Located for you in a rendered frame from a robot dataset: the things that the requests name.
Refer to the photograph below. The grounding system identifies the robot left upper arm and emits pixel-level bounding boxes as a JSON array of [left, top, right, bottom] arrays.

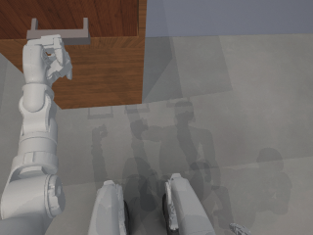
[[0, 173, 66, 235]]

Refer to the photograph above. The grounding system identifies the robot right foot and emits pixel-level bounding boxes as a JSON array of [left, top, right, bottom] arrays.
[[162, 193, 180, 235]]

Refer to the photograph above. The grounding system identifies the left robot hand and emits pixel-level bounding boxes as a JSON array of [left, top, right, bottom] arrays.
[[22, 34, 72, 88]]

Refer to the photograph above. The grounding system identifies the handle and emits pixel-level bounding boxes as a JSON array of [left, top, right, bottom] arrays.
[[26, 18, 91, 45]]

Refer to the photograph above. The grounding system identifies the left robot forearm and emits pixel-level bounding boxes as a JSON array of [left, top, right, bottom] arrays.
[[0, 82, 59, 220]]

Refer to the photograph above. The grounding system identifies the left robot thigh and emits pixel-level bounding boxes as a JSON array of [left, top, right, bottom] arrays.
[[87, 184, 124, 235]]

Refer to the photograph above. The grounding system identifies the right robot hand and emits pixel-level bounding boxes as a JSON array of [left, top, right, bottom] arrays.
[[229, 223, 252, 235]]

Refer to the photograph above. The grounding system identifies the drawer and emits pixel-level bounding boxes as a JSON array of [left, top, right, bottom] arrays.
[[0, 0, 137, 40]]

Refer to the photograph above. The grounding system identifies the cabinet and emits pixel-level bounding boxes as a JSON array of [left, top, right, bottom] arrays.
[[0, 0, 148, 110]]

